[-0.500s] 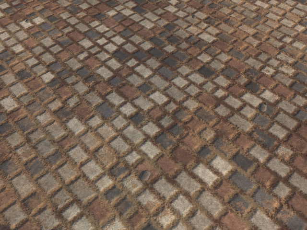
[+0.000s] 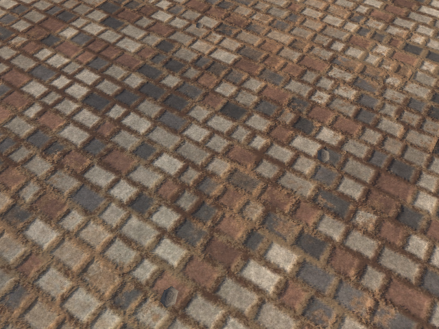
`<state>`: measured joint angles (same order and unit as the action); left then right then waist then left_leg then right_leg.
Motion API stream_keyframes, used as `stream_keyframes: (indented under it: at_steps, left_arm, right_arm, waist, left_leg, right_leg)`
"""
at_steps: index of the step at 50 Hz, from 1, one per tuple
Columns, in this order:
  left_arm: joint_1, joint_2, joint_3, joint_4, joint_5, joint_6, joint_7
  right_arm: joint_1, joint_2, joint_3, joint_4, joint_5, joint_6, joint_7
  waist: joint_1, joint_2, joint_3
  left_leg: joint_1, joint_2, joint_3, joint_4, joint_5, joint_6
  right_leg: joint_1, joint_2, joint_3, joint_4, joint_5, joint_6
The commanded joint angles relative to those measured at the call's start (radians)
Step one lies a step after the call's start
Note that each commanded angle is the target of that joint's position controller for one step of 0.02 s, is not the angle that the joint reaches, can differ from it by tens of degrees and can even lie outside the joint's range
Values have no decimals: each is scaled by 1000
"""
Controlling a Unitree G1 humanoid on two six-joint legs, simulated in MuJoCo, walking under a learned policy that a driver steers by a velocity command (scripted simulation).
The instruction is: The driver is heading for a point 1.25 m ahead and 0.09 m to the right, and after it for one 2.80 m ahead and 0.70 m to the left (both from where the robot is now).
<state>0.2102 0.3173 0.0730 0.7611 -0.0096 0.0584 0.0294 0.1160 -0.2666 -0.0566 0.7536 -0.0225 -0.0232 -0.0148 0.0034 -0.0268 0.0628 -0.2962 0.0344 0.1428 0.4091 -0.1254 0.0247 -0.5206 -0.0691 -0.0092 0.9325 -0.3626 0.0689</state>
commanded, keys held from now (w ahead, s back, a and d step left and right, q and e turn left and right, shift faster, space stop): e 0.32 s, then w+e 0.02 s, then w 0.08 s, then w+q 0.58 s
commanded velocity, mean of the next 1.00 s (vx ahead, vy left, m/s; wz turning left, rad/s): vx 0.25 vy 0.00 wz -0.09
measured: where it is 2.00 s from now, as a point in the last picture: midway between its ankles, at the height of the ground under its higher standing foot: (221, 236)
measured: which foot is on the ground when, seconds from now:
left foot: down 0.00-0.14, up 0.16-0.62, down 0.64-1.00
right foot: up 0.00-0.12, down 0.14-0.64, up 0.66-1.00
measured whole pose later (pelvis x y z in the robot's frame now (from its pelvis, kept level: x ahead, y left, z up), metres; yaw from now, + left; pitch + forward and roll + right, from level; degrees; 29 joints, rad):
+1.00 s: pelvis +0.23 -0.04 +0.00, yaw -2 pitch +2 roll -1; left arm 0.01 0.28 0.05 0.64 -0.02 -0.10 -0.03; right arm 0.45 -0.26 -0.06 0.88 0.03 -0.04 -0.02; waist -0.11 -0.03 0.03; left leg 0.01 -0.04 -0.19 0.32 -0.36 0.03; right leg -0.53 0.00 0.07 0.50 -0.03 0.04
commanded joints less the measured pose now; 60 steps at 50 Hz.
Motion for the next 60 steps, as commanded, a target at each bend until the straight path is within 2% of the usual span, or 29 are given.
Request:
stream_keyframes:
  at_steps: [1,4,6,7,8,9,10,12,16,20,26,29,31,32,33,34,35,39,44,47,50,52,53,54,55,56,57,59,60]
  left_arm:
    - [43,61,14,-69,2,5,-18]
    - [31,78,23,-90,0,12,-36]
    - [69,92,35,-79,8,10,-39]
    - [93,146,53,-79,11,7,-29]
    - [88,257,72,-113,7,3,-7]
    - [101,259,66,-128,43,-20,-19]
    - [68,234,59,-128,46,-43,-25]
    - [-29,172,45,-143,9,-57,-16]
    - [-33,147,31,-159,7,-50,4]
    - [13,148,31,-142,-4,-52,12]
    - [47,161,24,-96,7,-76,-11]
    - [21,154,20,-85,0,-81,-21]
    - [-2,111,6,-86,6,-86,-25]
    - [-34,56,-11,-102,16,-92,-26]
    - [-48,21,-18,-153,20,-114,-29]
    - [-118,91,-2,-175,-2,-136,-22]
    - [-114,124,10,-170,-22,-151,-25]
    - [-153,79,9,-170,15,-178,-43]
    - [-258,7,-12,-197,3,-178,-56]
    - [-301,25,-8,-214,-10,-180,-61]
    - [-258,70,9,-210,-16,-184,-56]
    - [-97,120,36,-170,-9,-187,-41]
    - [62,162,52,-148,4,-186,-31]
    - [189,246,69,-124,27,-174,-28]
    - [172,188,53,-113,21,-169,-39]
    - [103,105,31,-122,11,-166,-37]
    - [57,76,23,-119,9,-161,-34]
    - [0,33,10,-97,23,-159,-36]
    - [-8,44,12,-86,25,-165,-37]
  right_arm:
    - [-76,-170,-45,-57,11,-6,-12]
    - [-73,-196,-54,-36,32,9,-7]
    - [-52,-178,-52,-13,48,19,-8]
    - [3,-139,-44,10,38,25,-5]
    - [7,-86,-27,-23,-13,29,-1]
    - [-94,-127,-39,-53,-5,30,-12]
    - [-105,-151,-49,-50,18,33,-17]
    - [-62,-157,-60,-14,19,37,-31]
    - [-39,-135,-59,-4,23,26,-29]
    - [-84,-120,-46,-9,32,10,-2]
    - [-86,-122,-28,7,44,-41,37]
    - [-19,-116,-21,36,50,-58,46]
    - [99,-125,-25,86,51,-61,44]
    - [186,-160,-30,109,52,-63,39]
    - [252,-277,-57,126,53,-59,35]
    - [294,-268,-59,122,38,-64,44]
    - [262,-219,-44,108,32,-75,43]
    - [246,-157,-24,83,42,-62,21]
    - [269,-182,-35,67,42,-39,-9]
    - [313,-187,-40,68,51,-32,-13]
    - [299,-196,-49,58,56,-27,-15]
    - [272,-177,-47,41,50,-24,-11]
    - [253,-135,-31,14,33,-24,-6]
    - [349,-31,-3,-20,41,-33,-9]
    - [394,-77,-5,-22,66,-40,-6]
    - [319,-162,-28,-16,77,-37,-5]
    - [244,-173,-32,-25,66,-33,-3]
    - [187,-140,-36,-39,48,-25,2]
    - [199,-114,-31,-47,53,-19,7]
  waist:
    - [16,147,-146]
    - [23,140,-135]
    - [43,102,-136]
    - [34,-30,-115]
    - [-6,-340,-96]
    - [68,-258,-128]
    - [49,-163,-119]
    - [4,-88,-118]
    - [-9,-88,-169]
    - [34,-138,-139]
    - [70,-126,-67]
    - [23,-94,-49]
    - [-34,-62,-67]
    - [-63,37,-73]
    - [-44,266,-70]
    - [-105,274,-12]
    - [-83,192,20]
    - [-63,138,-12]
    - [-85,142,-5]
    - [-96,150,1]
    - [-52,170,-5]
    - [38,158,-94]
    - [115,110,-236]
    - [101,-162,-422]
    - [67,-309,-417]
    - [72,-179,-242]
    - [67,-93,-143]
    - [28,-52,-53]
    - [8,-91,-48]
  left_leg:
    - [40,293,-152,-167,120,210]
    - [83,307,-138,-112,97,176]
    - [56,258,-83,0,7,101]
    - [-20,182,-8,165,-111,19]
    - [-292,20,67,481,-490,-98]
    - [-358,-47,-119,670,-568,-99]
    - [-373,-25,-174,734,-489,-82]
    - [-383,0,-205,712,-336,-71]
    - [-316,-32,-210,661,-221,-95]
    - [-285,-25,-198,394,-150,-99]
    - [-144,-7,-138,196,-169,-38]
    - [-11,-22,-105,87,-118,19]
    - [146,-23,-126,41,-137,53]
    - [233,80,-286,-36,-213,93]
    - [364,238,-620,-149,-373,215]
    - [384,338,-859,-242,-481,314]
    - [390,322,-821,-232,-486,294]
    - [373,189,-579,-228,-140,215]
    - [192,98,-423,-217,61,176]
    - [148,117,-461,-194,54,165]
    - [176,151,-517,-137,99,136]
    - [150,93,-482,36,280,94]
    - [45,36,-444,274,210,64]
    - [-256,-107,-322,636,-188,2]
    - [-408,-75,-324,818,-460,-5]
    - [-468,-14,-318,881,-377,-4]
    - [-452,25,-281,869,-300,-5]
    - [-388,75,-270,793,-218,-1]
    - [-351,85,-264,772,-200,-4]
  right_leg:
    - [146,-24,3,-84,50,-25]
    - [196,-7,-29,-217,50,-62]
    - [308,38,-52,-387,159,-108]
    - [378,-14,65,-513,345,-155]
    - [488,-259,419,-567,659,-300]
    - [407,-318,529,-620,588,-432]
    - [395,-268,447,-631,517,-400]
    - [404,-189,350,-611,440,-298]
    - [424,-142,310,-591,541,-289]
    - [430,-125,376,-687,-39,-288]
    - [362,-157,382,-718,-134,-291]
    - [294,-146,343,-692,-168,-271]
    - [214,-96,277,-604,-159,-232]
    - [128,-29,180,-422,-93,-183]
    - [-100,113,-7,-159,-92,-106]
    - [-286,117,36,17,-236,-88]
    - [-340,59,94,94,-164,-96]
    - [-290,23,69,-17,82,-66]
    - [-62,85,22,-327,300,-10]
    - [36,101,37,-413,370,-10]
    - [121,87,65,-452,331,-41]
    - [354,85,45,-497,305,-91]
    - [607,-28,141,-462,255,-149]
    - [953,-280,540,-520,26,-275]
    - [926,-369,815,-648,-154,-330]
    - [786,-328,678,-666,-194,-295]
    - [658,-281,506,-670,-64,-267]
    - [484,-194,306,-721,142,-234]
    - [432,-193,269,-746,180,-247]
Velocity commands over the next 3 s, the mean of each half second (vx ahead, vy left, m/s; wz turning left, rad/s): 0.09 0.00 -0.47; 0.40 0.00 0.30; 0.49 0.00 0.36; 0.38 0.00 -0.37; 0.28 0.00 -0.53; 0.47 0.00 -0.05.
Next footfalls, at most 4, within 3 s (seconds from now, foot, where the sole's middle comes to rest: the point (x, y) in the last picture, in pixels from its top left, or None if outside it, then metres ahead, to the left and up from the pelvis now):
0.14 right None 0.07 -0.13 -0.78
0.64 left None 0.15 0.08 -0.78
1.06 right None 0.43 -0.18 -0.78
1.52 left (188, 259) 0.67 0.13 -0.78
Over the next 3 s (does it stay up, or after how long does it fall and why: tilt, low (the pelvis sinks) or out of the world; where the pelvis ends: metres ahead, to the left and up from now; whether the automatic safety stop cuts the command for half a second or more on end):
stays up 1.11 -0.09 -0.01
